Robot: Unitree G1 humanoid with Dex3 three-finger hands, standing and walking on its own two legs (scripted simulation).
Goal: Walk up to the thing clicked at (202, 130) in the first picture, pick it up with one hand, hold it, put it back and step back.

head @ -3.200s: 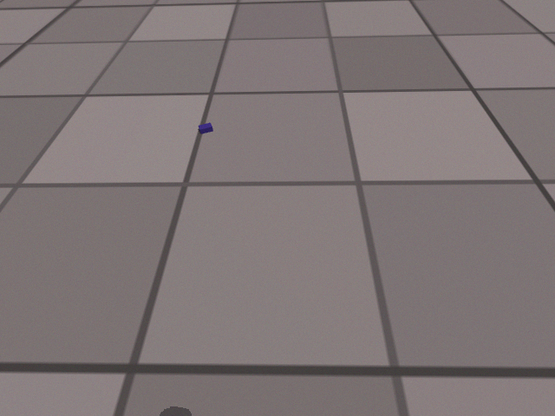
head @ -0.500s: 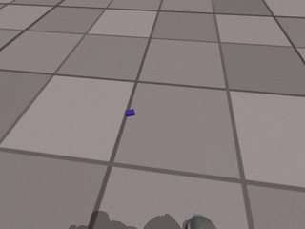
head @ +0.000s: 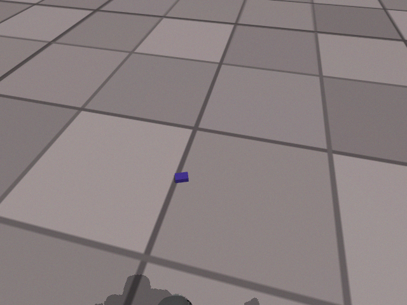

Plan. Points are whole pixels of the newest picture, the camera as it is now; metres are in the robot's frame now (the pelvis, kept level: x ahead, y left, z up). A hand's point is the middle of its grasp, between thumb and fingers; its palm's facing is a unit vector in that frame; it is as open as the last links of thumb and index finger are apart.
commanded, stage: walk up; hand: left
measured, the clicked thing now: (181, 177) +0.89 +0.23 -0.75
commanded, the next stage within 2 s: none
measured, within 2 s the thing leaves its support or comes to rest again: neither
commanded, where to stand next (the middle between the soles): +0.52 -0.02 m, yaw -1 degrees
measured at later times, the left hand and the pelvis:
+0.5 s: hand (124, 230) +0.30 +0.25 -0.13, palm faces -0.10 -0.92 -0.39, open 7.4 cm; pelvis +0.20 -0.02 +0.00, yaw -2 degrees
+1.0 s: hand (130, 199) +0.40 +0.27 -0.16, palm faces -0.05 -0.94 -0.35, open 7.4 cm; pelvis +0.36 +0.00 -0.01, yaw -1 degrees
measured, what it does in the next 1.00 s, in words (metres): walks ahead: left foot, then right foot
